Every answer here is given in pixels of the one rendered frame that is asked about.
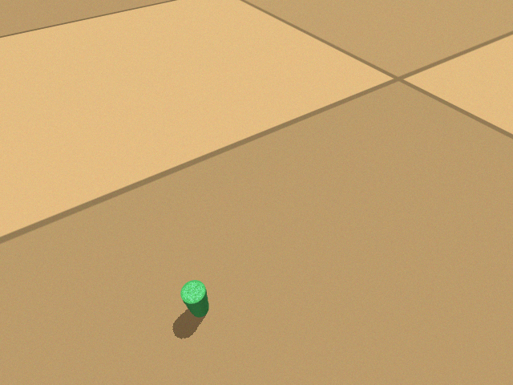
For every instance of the cup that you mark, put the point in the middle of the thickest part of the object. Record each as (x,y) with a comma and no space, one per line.
(194,295)

